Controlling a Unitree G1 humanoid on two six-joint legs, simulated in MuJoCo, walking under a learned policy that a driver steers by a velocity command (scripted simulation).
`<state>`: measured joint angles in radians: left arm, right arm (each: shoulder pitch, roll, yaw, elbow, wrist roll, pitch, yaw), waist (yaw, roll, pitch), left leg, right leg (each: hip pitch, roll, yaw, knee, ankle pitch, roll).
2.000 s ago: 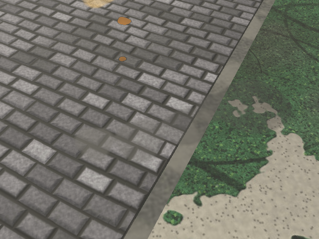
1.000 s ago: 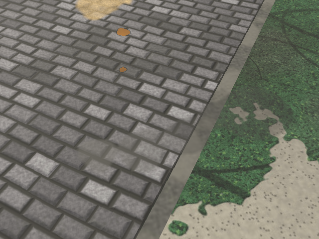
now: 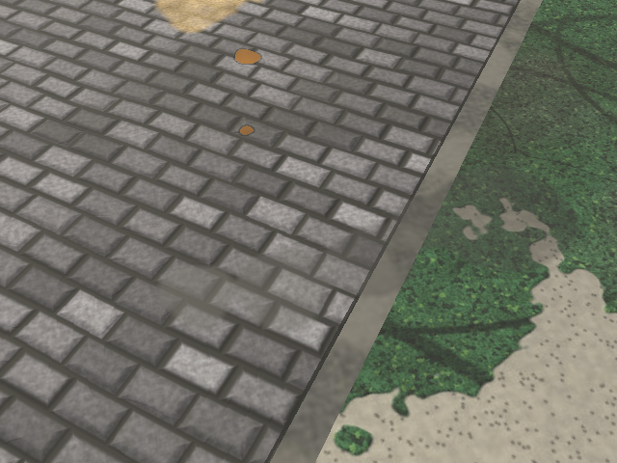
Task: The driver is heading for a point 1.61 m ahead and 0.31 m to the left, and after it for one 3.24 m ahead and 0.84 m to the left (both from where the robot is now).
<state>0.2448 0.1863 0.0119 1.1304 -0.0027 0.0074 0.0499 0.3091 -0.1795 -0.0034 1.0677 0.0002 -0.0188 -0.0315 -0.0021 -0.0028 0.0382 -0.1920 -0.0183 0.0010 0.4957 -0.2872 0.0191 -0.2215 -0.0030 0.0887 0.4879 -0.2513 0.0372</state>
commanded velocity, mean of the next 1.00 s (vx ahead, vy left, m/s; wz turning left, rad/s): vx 0.32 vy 0.00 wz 0.00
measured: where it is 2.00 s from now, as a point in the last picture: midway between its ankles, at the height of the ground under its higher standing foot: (329, 308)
